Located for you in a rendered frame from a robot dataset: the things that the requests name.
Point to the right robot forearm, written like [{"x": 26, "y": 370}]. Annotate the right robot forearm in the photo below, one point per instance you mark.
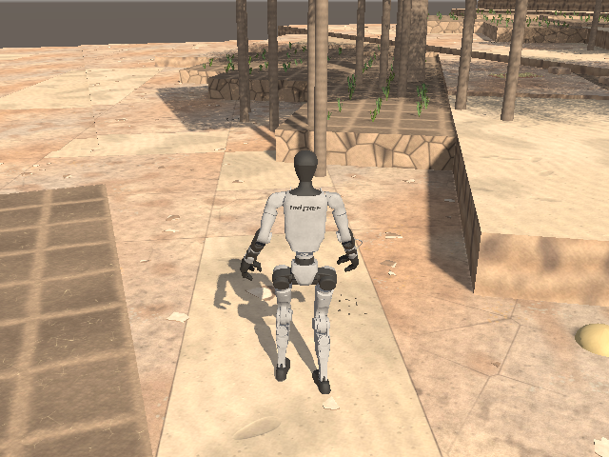
[{"x": 349, "y": 247}]

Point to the left robot forearm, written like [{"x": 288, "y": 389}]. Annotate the left robot forearm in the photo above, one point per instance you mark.
[{"x": 254, "y": 249}]

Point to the robot left shin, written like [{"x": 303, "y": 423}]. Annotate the robot left shin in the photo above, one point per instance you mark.
[{"x": 282, "y": 338}]

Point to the humanoid robot torso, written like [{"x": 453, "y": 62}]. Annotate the humanoid robot torso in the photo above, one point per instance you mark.
[{"x": 305, "y": 218}]

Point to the right robot hand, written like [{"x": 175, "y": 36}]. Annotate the right robot hand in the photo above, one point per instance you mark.
[{"x": 345, "y": 258}]

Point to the left robot upper arm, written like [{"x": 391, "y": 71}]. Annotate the left robot upper arm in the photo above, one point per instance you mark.
[{"x": 274, "y": 201}]

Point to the right robot upper arm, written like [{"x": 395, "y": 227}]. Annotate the right robot upper arm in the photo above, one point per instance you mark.
[{"x": 335, "y": 201}]

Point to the left robot hand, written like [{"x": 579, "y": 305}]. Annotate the left robot hand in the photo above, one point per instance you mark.
[{"x": 246, "y": 266}]

